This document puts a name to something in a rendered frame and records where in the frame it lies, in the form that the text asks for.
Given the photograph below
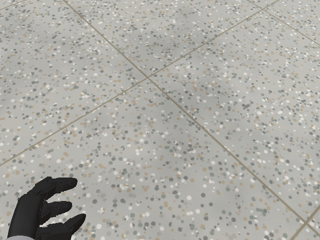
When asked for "robot left hand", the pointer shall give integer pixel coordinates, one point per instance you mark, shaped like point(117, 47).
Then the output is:
point(32, 210)

